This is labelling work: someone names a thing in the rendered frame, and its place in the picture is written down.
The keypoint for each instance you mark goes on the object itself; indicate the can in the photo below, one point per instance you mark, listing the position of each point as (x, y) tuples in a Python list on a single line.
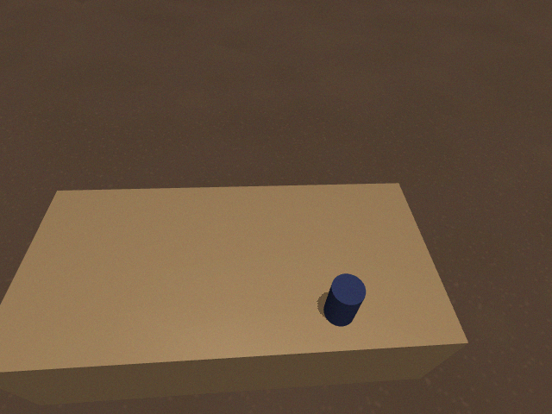
[(346, 294)]

